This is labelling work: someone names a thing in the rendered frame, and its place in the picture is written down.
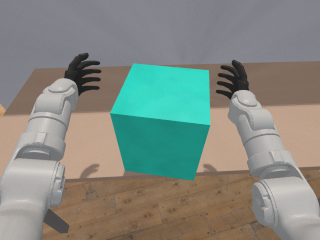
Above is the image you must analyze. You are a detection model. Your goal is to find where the robot right hand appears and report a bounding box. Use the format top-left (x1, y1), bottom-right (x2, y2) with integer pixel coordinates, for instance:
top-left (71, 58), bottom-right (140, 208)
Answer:
top-left (216, 60), bottom-right (249, 100)

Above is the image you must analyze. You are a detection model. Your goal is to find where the robot left hand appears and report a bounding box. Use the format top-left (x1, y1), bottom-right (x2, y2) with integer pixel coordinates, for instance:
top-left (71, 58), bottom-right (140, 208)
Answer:
top-left (64, 53), bottom-right (102, 96)

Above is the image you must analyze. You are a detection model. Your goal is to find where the carton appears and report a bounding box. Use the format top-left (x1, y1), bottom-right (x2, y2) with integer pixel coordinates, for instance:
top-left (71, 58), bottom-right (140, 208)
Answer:
top-left (110, 63), bottom-right (211, 181)

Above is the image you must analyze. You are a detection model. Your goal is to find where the robot right upper arm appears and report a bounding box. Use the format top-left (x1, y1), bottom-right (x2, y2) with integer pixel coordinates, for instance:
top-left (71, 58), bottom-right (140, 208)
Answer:
top-left (251, 176), bottom-right (320, 240)

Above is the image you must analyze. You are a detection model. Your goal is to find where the robot left upper arm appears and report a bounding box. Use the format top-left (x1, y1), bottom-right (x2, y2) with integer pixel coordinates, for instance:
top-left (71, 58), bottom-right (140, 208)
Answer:
top-left (0, 158), bottom-right (66, 240)

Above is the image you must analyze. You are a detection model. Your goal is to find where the robot right forearm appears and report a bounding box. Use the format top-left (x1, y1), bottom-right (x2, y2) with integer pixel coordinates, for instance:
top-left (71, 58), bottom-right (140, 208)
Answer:
top-left (227, 90), bottom-right (320, 217)

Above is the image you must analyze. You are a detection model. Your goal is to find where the robot left forearm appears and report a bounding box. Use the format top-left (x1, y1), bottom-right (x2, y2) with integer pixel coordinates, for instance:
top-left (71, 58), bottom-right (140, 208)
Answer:
top-left (0, 78), bottom-right (79, 204)

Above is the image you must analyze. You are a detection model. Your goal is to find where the table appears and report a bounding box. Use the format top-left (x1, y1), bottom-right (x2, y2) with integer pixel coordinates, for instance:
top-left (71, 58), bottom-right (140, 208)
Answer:
top-left (0, 61), bottom-right (320, 234)

